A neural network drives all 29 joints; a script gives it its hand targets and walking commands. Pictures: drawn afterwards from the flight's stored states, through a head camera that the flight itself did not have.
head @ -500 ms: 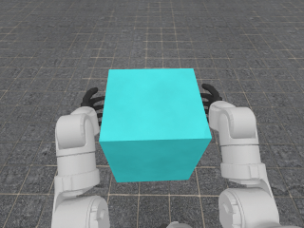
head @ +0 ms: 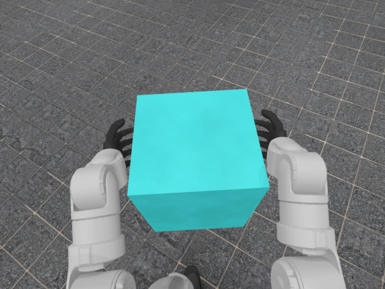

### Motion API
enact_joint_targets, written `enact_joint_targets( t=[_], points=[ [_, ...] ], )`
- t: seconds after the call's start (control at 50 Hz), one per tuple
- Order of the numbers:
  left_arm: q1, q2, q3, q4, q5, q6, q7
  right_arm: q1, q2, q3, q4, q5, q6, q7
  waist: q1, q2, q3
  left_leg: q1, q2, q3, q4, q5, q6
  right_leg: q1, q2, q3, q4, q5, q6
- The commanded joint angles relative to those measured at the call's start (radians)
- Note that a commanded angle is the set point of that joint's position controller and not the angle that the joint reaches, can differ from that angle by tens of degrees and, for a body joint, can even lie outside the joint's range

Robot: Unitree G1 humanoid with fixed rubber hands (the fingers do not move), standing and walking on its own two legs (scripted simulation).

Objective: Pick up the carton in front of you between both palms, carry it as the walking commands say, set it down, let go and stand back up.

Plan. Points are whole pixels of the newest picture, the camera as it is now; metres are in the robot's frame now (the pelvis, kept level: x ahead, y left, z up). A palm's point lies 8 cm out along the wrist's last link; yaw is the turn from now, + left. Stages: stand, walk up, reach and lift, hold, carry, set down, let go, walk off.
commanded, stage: carry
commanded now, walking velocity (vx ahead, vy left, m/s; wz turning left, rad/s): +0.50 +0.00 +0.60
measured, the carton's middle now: (195, 168) +0.36 +0.02 +0.01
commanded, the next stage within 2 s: none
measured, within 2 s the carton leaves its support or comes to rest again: neither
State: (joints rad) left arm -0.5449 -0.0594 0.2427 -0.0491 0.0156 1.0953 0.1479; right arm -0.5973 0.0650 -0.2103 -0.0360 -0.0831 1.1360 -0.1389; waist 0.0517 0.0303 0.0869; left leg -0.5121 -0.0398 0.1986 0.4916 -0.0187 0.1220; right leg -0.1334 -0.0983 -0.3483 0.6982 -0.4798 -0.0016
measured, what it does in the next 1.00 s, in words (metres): walks ahead, turning right: right foot, then left foot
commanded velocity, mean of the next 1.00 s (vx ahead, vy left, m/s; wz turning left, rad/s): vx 0.50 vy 0.00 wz -0.50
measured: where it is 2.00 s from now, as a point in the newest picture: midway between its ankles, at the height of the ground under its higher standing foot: (243, 118)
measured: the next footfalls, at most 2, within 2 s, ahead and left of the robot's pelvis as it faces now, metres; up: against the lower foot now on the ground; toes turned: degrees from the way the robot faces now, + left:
right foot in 0.44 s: +0.47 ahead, -0.13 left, +0.00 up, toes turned -10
left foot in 0.90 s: +0.73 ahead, +0.06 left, +0.00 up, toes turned -6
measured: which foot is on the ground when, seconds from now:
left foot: down 0.00-0.48, up 0.50-0.88, down 0.90-1.00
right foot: down 0.00-0.00, up 0.02-0.42, down 0.44-0.92, up 0.94-1.00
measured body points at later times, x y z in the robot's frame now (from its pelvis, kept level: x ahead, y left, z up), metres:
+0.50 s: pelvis +0.33 -0.05 +0.00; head +0.31 -0.05 +0.45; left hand +0.62 +0.11 +0.08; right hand +0.63 -0.19 +0.08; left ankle +0.14 +0.05 -0.67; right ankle +0.43 -0.12 -0.72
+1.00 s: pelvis +0.61 -0.03 +0.02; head +0.57 +0.00 +0.46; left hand +0.91 +0.04 +0.10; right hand +0.82 -0.25 +0.11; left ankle +0.69 +0.06 -0.72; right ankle +0.47 -0.10 -0.66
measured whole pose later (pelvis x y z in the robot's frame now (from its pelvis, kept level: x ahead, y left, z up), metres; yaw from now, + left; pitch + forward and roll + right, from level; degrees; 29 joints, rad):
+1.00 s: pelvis +0.61 -0.03 +0.02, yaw -19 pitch +4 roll +0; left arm -0.15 -0.09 0.11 -0.30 0.09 1.25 0.08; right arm -0.16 0.13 -0.07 -0.25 -0.13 1.21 -0.09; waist 0.01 -0.04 -0.20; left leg -0.38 0.09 0.21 0.48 -0.16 0.02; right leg -0.34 0.00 -0.01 0.95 -0.45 -0.04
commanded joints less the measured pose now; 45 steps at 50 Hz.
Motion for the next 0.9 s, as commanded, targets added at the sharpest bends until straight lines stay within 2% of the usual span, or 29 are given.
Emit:
enact_joint_targets(
  t=[0.0, 0.02, 0.04, 0.06, 0.08, 0.1, 0.12, 0.16, 0.2, 0.28, 0.32, 0.36, 0.4, 0.42, 0.44, 0.46, 0.48, 0.5, 0.52, 0.54, 0.56, 0.58, 0.64, 0.68, 0.74, 0.8, 0.84, 0.86, 0.88],
  points=[
    [-0.744, -0.993, -0.814, -0.105, -0.427, 0.016, -0.287, -0.621, 0.945, 0.712, -0.08, 0.362, -0.028, 0.189, -0.077, 0.039, -0.722, 0.924, 0.236, -0.291, 0.079, 0.722, 0.108, -0.239, -0.065, 0.17, 0.426, 0.059, 0.046],
    [-0.663, -0.962, -0.792, -0.105, -0.409, 0.03, -0.276, -0.521, 0.907, 0.699, -0.025, 0.358, -0.015, 0.193, -0.095, 0.175, -0.834, 1.19, 0.373, -0.658, 0.082, 0.678, 0.301, -0.574, 0.055, 0.27, 0.714, -0.168, 0.093],
    [-0.657, -0.934, -0.765, -0.087, -0.377, 0.038, -0.269, -0.563, 0.935, 0.725, -0.041, 0.383, -0.01, 0.203, -0.125, 0.122, -0.816, 1.188, 0.362, -0.65, 0.021, 0.592, 0.317, -0.685, 0.049, 0.339, 0.803, -0.128, 0.083],
    [-0.668, -0.944, -0.754, -0.099, -0.368, 0.045, -0.265, -0.575, 0.955, 0.732, -0.062, 0.403, -0.002, 0.216, -0.124, 0.069, -0.746, 1.103, 0.353, -0.609, -0.015, 0.51, 0.27, -0.734, 0.011, 0.376, 0.761, -0.085, 0.07],
    [-0.676, -0.948, -0.741, -0.108, -0.356, 0.051, -0.264, -0.612, 0.985, 0.746, -0.093, 0.427, 0.008, 0.228, -0.104, -0.022, -0.661, 0.991, 0.33, -0.561, -0.041, 0.507, 0.213, -0.732, -0.012, 0.377, 0.653, -0.033, 0.072],
    [-0.662, -0.946, -0.728, -0.104, -0.341, 0.058, -0.261, -0.646, 1.009, 0.757, -0.108, 0.447, 0.016, 0.238, -0.094, -0.053, -0.629, 0.902, 0.32, -0.522, -0.071, 0.465, 0.179, -0.693, -0.021, 0.371, 0.572, 0.019, 0.071],
    [-0.635, -0.951, -0.718, -0.098, -0.323, 0.064, -0.259, -0.654, 1.029, 0.762, -0.119, 0.467, 0.024, 0.247, -0.085, -0.056, -0.62, 0.823, 0.31, -0.479, -0.099, 0.424, 0.151, -0.628, -0.029, 0.359, 0.499, 0.063, 0.07],
    [-0.561, -0.971, -0.714, -0.091, -0.292, 0.075, -0.257, -0.616, 1.053, 0.758, -0.128, 0.475, 0.038, 0.263, -0.069, -0.012, -0.594, 0.733, 0.292, -0.393, -0.146, 0.406, 0.122, -0.564, -0.023, 0.32, 0.354, 0.104, 0.073],
    [-0.481, -1.0, -0.727, -0.084, -0.273, 0.085, -0.259, -0.526, 1.06, 0.74, -0.117, 0.448, 0.049, 0.276, -0.065, 0.043, -0.553, 0.69, 0.263, -0.299, -0.164, 0.448, 0.09, -0.535, -0.005, 0.273, 0.201, 0.167, 0.07],
    [-0.393, -1.032, -0.793, -0.126, -0.286, 0.092, -0.277, -0.334, 1.04, 0.725, -0.115, 0.372, 0.054, 0.294, -0.072, 0.119, -0.452, 0.635, 0.219, -0.135, -0.206, 0.488, 0.016, -0.447, 0.044, 0.184, -0.078, 0.381, 0.037],
    [-0.382, -1.033, -0.823, -0.158, -0.309, 0.094, -0.293, -0.27, 1.021, 0.718, -0.118, 0.337, 0.051, 0.296, -0.075, 0.141, -0.418, 0.633, 0.219, -0.081, -0.209, 0.464, -0.01, -0.396, 0.063, 0.155, -0.166, 0.46, 0.015],
    [-0.335, -1.024, -0.837, -0.174, -0.319, 0.097, -0.308, -0.202, 0.999, 0.722, -0.13, 0.306, 0.047, 0.296, -0.072, 0.154, -0.406, 0.638, 0.236, -0.045, -0.159, 0.473, -0.035, -0.319, 0.077, 0.136, -0.214, 0.483, -0.014],
    [-0.257, -1.012, -0.839, -0.166, -0.319, 0.097, -0.322, -0.146, 0.982, 0.734, -0.15, 0.293, 0.048, 0.298, -0.049, 0.115, -0.438, 0.569, 0.214, 0.035, 0.017, 0.492, -0.08, -0.105, 0.14, 0.074, -0.281, 0.447, -0.034],
    [-0.229, -1.008, -0.834, -0.162, -0.314, 0.098, -0.328, -0.117, 0.979, 0.741, -0.153, 0.293, 0.05, 0.3, -0.039, 0.082, -0.466, 0.455, 0.204, 0.05, 0.146, 0.393, -0.107, 0.056, 0.118, 0.119, -0.27, 0.386, -0.052],
    [-0.178, -0.989, -0.821, -0.154, -0.303, 0.1, -0.329, -0.109, 0.981, 0.745, -0.164, 0.301, 0.055, 0.305, -0.019, -0.051, -0.492, 0.294, 0.172, 0.045, 0.364, 0.156, -0.136, 0.186, -0.046, 0.396, -0.302, 0.36, -0.101],
    [-0.148, -0.972, -0.811, -0.148, -0.283, 0.089, -0.33, -0.11, 1.0, 0.764, -0.195, 0.316, 0.062, 0.307, -0.011, -0.309, -0.542, -0.027, 0.038, -0.02, 0.636, -0.157, -0.173, 0.402, -0.234, 0.829, -0.385, 0.364, -0.27],
    [-0.134, -1.002, -0.824, -0.174, -0.292, 0.088, -0.334, -0.094, 1.013, 0.773, -0.208, 0.318, 0.055, 0.31, -0.023, -0.259, -0.514, -0.17, 0.019, -0.125, 0.78, -0.451, -0.163, 0.431, -0.264, 0.884, -0.423, 0.502, -0.304],
    [-0.125, -1.036, -0.834, -0.208, -0.308, 0.084, -0.338, -0.072, 1.034, 0.781, -0.221, 0.326, 0.046, 0.312, -0.028, -0.182, -0.529, -0.19, 0.079, -0.19, 0.838, -0.443, -0.149, 0.397, -0.252, 0.8, -0.397, 0.583, -0.295],
    [-0.129, -1.059, -0.846, -0.244, -0.32, 0.077, -0.339, -0.076, 1.044, 0.793, -0.254, 0.337, 0.038, 0.314, -0.03, -0.089, -0.518, -0.177, 0.134, -0.211, 0.792, -0.39, -0.142, 0.323, -0.224, 0.711, -0.394, 0.597, -0.256],
    [-0.145, -1.062, -0.855, -0.278, -0.328, 0.072, -0.337, -0.084, 1.066, 0.809, -0.273, 0.357, 0.032, 0.315, -0.039, -0.045, -0.501, -0.137, 0.172, -0.221, 0.698, -0.353, -0.146, 0.228, -0.193, 0.634, -0.421, 0.554, -0.217],
    [-0.147, -1.06, -0.861, -0.303, -0.335, 0.07, -0.335, -0.085, 1.068, 0.819, -0.297, 0.372, 0.027, 0.314, -0.043, -0.048, -0.491, -0.076, 0.177, -0.203, 0.6, -0.326, -0.154, 0.152, -0.162, 0.561, -0.454, 0.457, -0.182],
    [-0.131, -1.054, -0.862, -0.32, -0.337, 0.068, -0.333, -0.071, 1.066, 0.826, -0.31, 0.378, 0.024, 0.311, -0.043, -0.076, -0.484, -0.035, 0.161, -0.173, 0.53, -0.317, -0.164, 0.101, -0.138, 0.517, -0.48, 0.395, -0.175],
    [-0.04, -1.013, -0.849, -0.326, -0.325, 0.072, -0.331, 0.001, 1.041, 0.843, -0.324, 0.374, 0.024, 0.301, -0.041, -0.128, -0.444, -0.028, 0.148, -0.134, 0.34, -0.308, -0.198, 0.055, -0.122, 0.494, -0.522, 0.316, -0.201],
    [-0.002, -0.985, -0.843, -0.326, -0.314, 0.077, -0.33, 0.028, 1.015, 0.85, -0.333, 0.366, 0.029, 0.298, -0.039, -0.14, -0.424, -0.051, 0.152, -0.124, 0.229, -0.231, -0.209, 0.074, -0.116, 0.504, -0.531, 0.313, -0.203],
    [0.01, -0.949, -0.838, -0.34, -0.304, 0.089, -0.327, 0.029, 0.981, 0.855, -0.36, 0.368, 0.041, 0.296, -0.036, -0.156, -0.39, -0.053, 0.143, -0.107, 0.126, -0.117, -0.214, 0.078, -0.089, 0.499, -0.523, 0.368, -0.18],
    [0.009, -0.917, -0.835, -0.351, -0.297, 0.104, -0.319, 0.026, 0.944, 0.848, -0.376, 0.372, 0.059, 0.295, -0.031, -0.159, -0.362, -0.007, 0.124, -0.085, 0.049, -0.089, -0.212, 0.061, -0.071, 0.49, -0.474, 0.465, -0.17],
    [0.014, -0.894, -0.833, -0.343, -0.287, 0.115, -0.313, 0.039, 0.915, 0.833, -0.367, 0.367, 0.073, 0.295, -0.031, -0.165, -0.357, 0.085, 0.105, -0.058, -0.021, -0.113, -0.21, 0.026, -0.063, 0.488, -0.41, 0.509, -0.16],
    [-0.01, -0.878, -0.837, -0.34, -0.286, 0.122, -0.311, 0.038, 0.9, 0.826, -0.354, 0.364, 0.079, 0.294, -0.045, -0.145, -0.368, 0.202, 0.089, -0.03, -0.1, -0.093, -0.207, -0.026, -0.044, 0.466, -0.337, 0.467, -0.14],
    [-0.024, -0.861, -0.839, -0.335, -0.286, 0.129, -0.309, 0.045, 0.885, 0.813, -0.336, 0.361, 0.084, 0.294, -0.058, -0.1, -0.407, 0.413, 0.102, -0.034, -0.129, -0.116, -0.199, -0.147, -0.012, 0.435, -0.219, 0.405, -0.109]
  ],
)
